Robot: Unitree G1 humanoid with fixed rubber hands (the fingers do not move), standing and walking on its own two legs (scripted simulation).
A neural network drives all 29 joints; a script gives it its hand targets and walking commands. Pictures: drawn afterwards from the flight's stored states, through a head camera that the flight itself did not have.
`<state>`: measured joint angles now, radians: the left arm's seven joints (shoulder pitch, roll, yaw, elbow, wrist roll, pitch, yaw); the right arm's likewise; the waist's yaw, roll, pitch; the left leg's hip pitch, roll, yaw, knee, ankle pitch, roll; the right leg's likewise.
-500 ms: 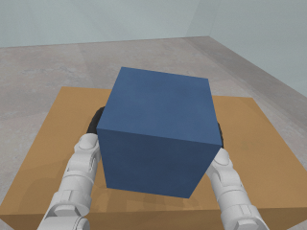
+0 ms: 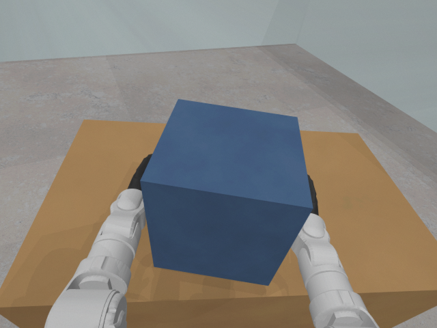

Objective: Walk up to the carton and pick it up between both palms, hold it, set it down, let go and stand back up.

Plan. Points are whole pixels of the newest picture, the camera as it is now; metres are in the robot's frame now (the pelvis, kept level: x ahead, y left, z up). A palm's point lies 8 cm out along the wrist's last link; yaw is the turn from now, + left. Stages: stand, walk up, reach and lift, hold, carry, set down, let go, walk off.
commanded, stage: set down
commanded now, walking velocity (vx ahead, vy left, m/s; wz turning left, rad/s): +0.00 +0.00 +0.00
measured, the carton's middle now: (223, 193) +0.38 -0.03 +0.07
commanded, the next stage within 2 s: none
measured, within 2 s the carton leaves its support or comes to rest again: rests again in 1.30 s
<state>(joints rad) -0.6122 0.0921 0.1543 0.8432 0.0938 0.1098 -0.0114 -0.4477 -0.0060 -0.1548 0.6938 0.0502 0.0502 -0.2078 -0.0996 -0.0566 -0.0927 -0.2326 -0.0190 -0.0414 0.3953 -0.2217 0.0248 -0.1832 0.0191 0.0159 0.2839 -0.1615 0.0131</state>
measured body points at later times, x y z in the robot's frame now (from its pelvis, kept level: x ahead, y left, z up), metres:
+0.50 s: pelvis +0.01 +0.00 +0.00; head +0.01 +0.04 +0.45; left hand +0.41 +0.13 +0.04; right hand +0.34 -0.20 +0.05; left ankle -0.02 +0.10 -0.75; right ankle -0.01 -0.13 -0.75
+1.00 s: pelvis +0.00 +0.00 -0.01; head +0.02 +0.03 +0.44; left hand +0.41 +0.13 +0.02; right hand +0.33 -0.20 +0.02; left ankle -0.02 +0.10 -0.75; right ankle -0.01 -0.13 -0.75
